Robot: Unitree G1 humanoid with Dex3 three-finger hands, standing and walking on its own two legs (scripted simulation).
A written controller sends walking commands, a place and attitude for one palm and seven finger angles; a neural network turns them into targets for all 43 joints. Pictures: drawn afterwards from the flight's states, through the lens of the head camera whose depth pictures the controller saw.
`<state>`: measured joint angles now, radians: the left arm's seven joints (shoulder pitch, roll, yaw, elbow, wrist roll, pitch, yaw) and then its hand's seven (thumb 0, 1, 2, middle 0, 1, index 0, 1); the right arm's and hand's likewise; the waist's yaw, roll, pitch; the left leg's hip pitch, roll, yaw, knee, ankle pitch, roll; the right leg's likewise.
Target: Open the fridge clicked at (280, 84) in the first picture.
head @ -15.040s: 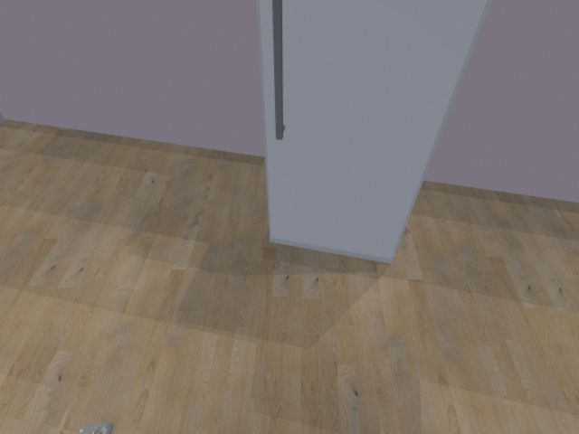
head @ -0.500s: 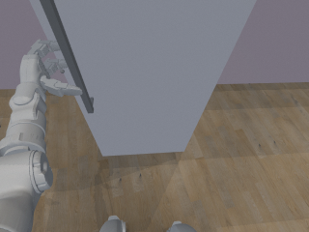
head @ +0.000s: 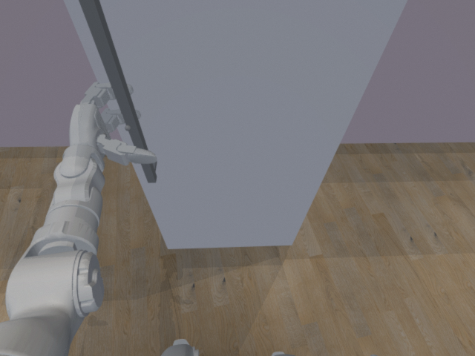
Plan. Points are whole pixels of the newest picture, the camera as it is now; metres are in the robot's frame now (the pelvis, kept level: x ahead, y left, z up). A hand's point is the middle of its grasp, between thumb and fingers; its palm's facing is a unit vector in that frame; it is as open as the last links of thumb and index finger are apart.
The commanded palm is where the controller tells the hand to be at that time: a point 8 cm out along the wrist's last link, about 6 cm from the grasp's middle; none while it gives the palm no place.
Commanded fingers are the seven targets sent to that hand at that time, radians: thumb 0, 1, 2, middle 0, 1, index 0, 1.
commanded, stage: slide the fingers in behind the handle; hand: left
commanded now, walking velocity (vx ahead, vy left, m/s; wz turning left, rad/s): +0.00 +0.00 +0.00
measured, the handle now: (126, 90) +0.53 +0.18 +0.15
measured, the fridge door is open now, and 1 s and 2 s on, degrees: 0 0 0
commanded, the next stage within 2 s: grip the handle and tug to test in 1.02 s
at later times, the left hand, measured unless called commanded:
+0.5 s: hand (140, 125) +0.47 +0.15 +0.12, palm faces +0.05 -1.00 -0.01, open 14.0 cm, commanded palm +0.45 +0.20 +0.11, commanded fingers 0.00 -0.50 0.30 -0.30 -1.20 -0.30 -1.20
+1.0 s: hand (139, 127) +0.47 +0.16 +0.12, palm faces +0.05 -1.00 +0.00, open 14.0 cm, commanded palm +0.45 +0.20 +0.11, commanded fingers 0.00 -0.50 0.30 -0.30 -1.20 -0.30 -1.20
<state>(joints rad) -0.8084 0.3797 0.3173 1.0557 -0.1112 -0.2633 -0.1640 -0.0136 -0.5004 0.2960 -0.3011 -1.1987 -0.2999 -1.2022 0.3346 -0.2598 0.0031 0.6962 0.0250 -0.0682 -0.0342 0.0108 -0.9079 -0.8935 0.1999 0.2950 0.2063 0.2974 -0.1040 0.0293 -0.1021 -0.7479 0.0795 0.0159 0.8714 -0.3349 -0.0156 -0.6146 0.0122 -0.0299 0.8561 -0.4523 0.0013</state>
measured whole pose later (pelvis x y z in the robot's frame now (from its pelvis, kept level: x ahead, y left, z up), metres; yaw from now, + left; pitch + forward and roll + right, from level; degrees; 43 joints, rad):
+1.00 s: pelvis -0.01 +0.00 +0.00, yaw +0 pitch +12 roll -2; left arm -0.83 0.36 0.31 1.10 -0.10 -0.30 -0.11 -0.01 -0.50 0.30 -0.30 -1.20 -0.30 -1.20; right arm 0.35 -0.26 0.00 0.71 0.02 -0.07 -0.03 0.01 -0.91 -0.89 0.20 0.29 0.21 0.30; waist -0.12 0.03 -0.10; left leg -0.75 0.08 0.02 0.87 -0.32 -0.02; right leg -0.63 0.02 -0.03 0.86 -0.45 0.00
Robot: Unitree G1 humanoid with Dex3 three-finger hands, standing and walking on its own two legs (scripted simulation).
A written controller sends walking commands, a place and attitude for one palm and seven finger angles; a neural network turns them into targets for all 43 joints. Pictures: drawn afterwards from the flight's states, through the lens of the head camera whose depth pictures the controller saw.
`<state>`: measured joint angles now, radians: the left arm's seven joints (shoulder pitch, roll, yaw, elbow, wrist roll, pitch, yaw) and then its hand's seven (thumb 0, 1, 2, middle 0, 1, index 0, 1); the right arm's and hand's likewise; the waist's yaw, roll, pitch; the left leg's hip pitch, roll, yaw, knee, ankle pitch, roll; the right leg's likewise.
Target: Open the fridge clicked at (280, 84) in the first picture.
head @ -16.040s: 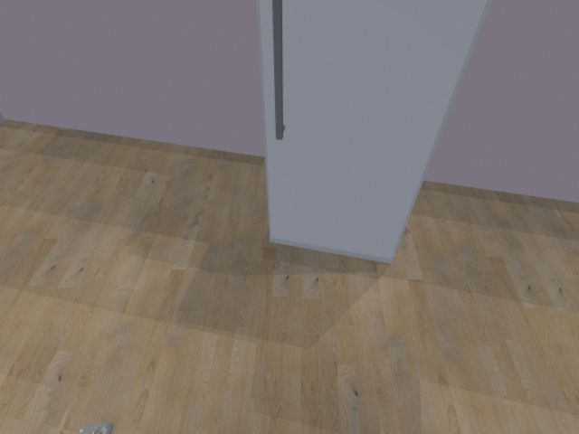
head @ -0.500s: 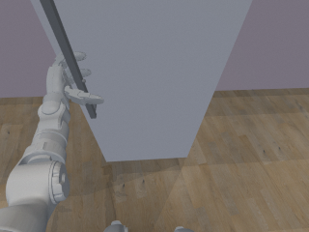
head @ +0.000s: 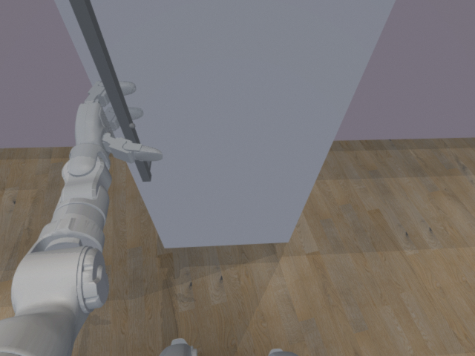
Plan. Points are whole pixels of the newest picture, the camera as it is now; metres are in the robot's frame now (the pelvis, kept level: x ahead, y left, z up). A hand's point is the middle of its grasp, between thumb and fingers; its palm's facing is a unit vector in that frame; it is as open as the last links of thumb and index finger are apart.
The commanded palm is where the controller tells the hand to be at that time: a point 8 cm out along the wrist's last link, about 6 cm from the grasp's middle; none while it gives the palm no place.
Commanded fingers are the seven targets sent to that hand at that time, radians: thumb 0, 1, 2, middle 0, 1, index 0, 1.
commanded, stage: slide the fingers in behind the handle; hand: left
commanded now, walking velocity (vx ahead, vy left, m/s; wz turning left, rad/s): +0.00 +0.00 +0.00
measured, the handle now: (118, 89) +0.54 +0.19 +0.15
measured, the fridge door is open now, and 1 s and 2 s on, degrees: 0 0 0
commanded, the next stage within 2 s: grip the handle and tug to test in 0.02 s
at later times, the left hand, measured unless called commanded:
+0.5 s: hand (132, 123) +0.49 +0.16 +0.11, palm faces +0.06 -1.00 +0.00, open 10.5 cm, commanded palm +0.46 +0.21 +0.11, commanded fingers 0.00 0.43 0.70 -0.40 -1.33 -0.40 -1.33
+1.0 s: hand (133, 124) +0.48 +0.16 +0.12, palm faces +0.06 -1.00 -0.01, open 5.3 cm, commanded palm +0.46 +0.20 +0.11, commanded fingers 0.00 0.90 0.90 -0.45 -1.40 -0.45 -1.40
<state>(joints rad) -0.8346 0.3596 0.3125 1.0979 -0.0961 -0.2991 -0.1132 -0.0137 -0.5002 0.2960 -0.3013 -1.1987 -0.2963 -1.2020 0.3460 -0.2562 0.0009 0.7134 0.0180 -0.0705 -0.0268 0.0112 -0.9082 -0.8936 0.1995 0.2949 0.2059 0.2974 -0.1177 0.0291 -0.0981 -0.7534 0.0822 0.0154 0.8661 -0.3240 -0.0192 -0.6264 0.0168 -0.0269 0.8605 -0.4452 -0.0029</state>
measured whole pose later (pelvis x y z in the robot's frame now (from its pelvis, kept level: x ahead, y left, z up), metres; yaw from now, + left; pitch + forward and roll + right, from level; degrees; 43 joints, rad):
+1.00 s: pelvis +0.00 +0.00 +0.00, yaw +0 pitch +12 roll -2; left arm -0.82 0.35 0.30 1.07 -0.10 -0.29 -0.10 0.01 0.77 0.81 -0.41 -1.39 -0.40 -1.40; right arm 0.35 -0.26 -0.01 0.72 0.02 -0.07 -0.02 0.01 -0.91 -0.89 0.20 0.29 0.21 0.30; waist -0.11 0.03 -0.10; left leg -0.75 0.08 0.01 0.86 -0.33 -0.02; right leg -0.62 0.02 -0.03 0.86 -0.45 0.00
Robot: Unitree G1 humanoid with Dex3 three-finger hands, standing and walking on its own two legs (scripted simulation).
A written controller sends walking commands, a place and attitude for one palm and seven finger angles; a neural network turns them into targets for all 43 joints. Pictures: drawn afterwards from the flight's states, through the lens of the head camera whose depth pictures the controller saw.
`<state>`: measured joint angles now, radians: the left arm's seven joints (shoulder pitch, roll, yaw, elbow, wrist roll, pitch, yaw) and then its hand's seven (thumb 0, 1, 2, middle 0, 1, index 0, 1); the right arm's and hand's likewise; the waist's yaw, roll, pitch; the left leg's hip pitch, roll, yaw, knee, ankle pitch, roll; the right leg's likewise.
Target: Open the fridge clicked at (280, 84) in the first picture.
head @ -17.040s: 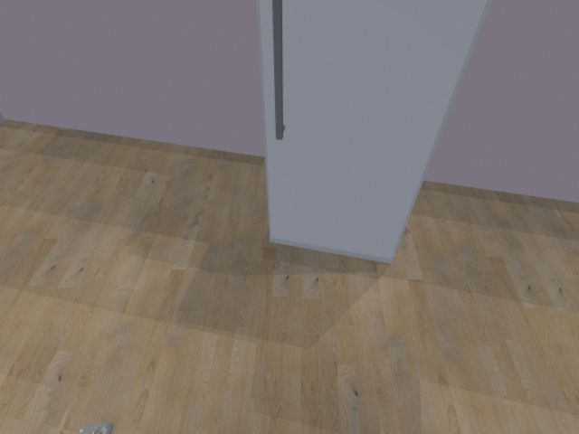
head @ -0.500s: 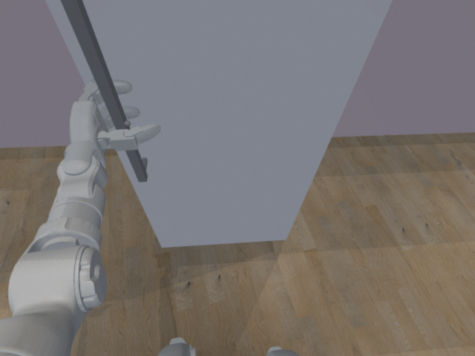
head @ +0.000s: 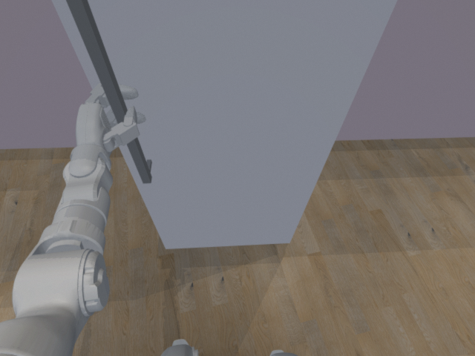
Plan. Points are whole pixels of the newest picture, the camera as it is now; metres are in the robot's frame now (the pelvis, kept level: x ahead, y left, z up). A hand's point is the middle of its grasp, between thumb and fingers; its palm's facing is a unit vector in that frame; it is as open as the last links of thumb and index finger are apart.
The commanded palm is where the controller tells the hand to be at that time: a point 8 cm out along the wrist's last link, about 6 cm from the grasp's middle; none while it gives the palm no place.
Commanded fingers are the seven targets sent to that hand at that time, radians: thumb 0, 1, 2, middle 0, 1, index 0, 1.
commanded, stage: grip the handle and tug to test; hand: left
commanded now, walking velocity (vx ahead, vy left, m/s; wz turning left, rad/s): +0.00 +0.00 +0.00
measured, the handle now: (118, 91) +0.53 +0.19 +0.15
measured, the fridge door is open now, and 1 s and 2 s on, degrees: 0 0 43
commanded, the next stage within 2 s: pull the door a little, standing still in 0.54 s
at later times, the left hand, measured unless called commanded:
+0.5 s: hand (132, 127) +0.47 +0.16 +0.12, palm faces +0.04 -1.00 +0.00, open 5.4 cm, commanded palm +0.42 +0.21 +0.11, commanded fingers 0.00 0.90 0.90 -0.45 -1.40 -0.45 -1.40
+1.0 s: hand (133, 129) +0.47 +0.16 +0.12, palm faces +0.06 -1.00 +0.00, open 5.7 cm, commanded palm +0.40 +0.21 +0.11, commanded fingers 0.00 0.90 0.90 -0.45 -1.40 -0.45 -1.40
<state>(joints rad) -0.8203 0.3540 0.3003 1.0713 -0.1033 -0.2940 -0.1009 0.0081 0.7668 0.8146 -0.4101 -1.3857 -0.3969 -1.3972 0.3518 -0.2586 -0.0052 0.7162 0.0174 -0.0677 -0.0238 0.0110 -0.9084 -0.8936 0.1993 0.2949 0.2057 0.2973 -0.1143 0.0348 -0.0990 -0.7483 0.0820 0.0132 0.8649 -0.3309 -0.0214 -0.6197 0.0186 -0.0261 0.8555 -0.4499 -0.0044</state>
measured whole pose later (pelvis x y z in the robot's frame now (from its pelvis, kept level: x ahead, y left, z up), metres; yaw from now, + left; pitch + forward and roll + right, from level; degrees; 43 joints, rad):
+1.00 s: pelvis +0.04 +0.00 +0.01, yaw -2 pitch +10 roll -1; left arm -0.52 0.28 0.28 0.69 -0.15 -0.16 -0.08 0.01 0.80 0.82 -0.28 -1.33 -0.28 -1.37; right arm 0.32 -0.24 -0.01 0.64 0.03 -0.03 0.00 0.01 -0.91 -0.89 0.20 0.29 0.21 0.30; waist -0.09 0.03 -0.12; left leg -0.60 0.08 0.06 0.77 -0.36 -0.02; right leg -0.48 0.02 0.02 0.76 -0.45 0.00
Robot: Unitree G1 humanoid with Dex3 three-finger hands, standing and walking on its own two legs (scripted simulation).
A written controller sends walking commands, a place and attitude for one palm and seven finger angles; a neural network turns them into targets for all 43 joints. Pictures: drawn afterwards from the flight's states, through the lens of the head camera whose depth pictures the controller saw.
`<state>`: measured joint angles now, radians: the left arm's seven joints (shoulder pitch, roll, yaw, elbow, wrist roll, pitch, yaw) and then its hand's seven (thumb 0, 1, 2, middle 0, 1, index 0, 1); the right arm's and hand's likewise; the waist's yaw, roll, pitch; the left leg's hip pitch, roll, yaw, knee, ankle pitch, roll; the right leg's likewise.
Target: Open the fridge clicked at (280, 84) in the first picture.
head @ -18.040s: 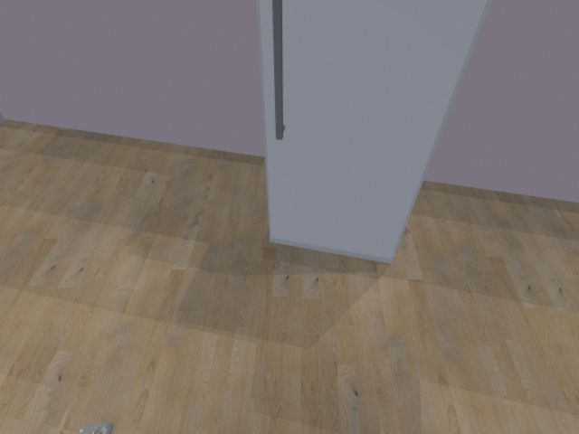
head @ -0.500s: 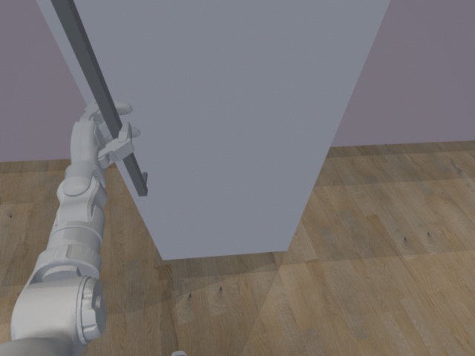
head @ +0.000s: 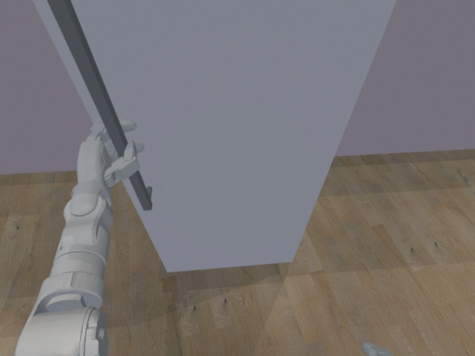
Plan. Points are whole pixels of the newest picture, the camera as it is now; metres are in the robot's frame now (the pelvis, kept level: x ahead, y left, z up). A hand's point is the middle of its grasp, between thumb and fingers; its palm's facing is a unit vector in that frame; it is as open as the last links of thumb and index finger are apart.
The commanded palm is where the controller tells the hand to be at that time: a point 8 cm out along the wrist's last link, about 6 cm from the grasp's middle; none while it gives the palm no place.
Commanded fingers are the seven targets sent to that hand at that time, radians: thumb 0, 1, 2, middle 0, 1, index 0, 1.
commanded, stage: pull the door a little, standing still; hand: left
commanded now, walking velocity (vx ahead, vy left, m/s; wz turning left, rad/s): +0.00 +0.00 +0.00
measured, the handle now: (118, 124) +0.49 +0.20 +0.13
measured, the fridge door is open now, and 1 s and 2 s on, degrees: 0 43 83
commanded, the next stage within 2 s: walk backward, drawing the door open in 0.14 s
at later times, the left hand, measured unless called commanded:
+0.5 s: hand (145, 230) +0.29 +0.13 +0.10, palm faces +0.03 -0.98 -0.20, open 5.7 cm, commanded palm +0.26 +0.18 +0.10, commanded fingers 0.00 0.90 0.90 -0.45 -1.40 -0.45 -1.40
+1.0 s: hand (228, 339) +0.15 +0.01 +0.10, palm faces +0.01 -0.98 -0.19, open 5.6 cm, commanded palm +0.12 +0.06 +0.10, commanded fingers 0.00 0.90 0.90 -0.45 -1.40 -0.45 -1.40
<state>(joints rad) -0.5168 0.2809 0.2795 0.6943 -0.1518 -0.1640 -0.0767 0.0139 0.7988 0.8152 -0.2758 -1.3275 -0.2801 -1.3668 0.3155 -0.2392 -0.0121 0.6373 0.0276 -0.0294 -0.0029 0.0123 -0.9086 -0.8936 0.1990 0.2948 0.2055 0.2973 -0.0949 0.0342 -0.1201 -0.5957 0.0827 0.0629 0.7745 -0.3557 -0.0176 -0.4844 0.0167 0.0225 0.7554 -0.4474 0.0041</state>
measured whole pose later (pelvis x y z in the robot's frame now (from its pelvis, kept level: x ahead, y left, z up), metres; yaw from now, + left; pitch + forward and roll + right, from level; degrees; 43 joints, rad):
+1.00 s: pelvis -0.10 -0.09 +0.01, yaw +9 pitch -3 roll +0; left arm 0.15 0.11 -0.16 -0.03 -0.01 0.03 0.06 -0.04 0.70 0.73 -0.34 -1.34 -0.41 -1.40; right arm 0.28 -0.23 -0.03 0.69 -0.01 0.01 -0.10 0.02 -0.91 -0.89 0.20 0.29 0.20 0.30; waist -0.08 0.09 -0.04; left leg -0.48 0.06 0.00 0.91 -0.39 -0.05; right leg -0.30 0.02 -0.23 0.64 -0.30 -0.14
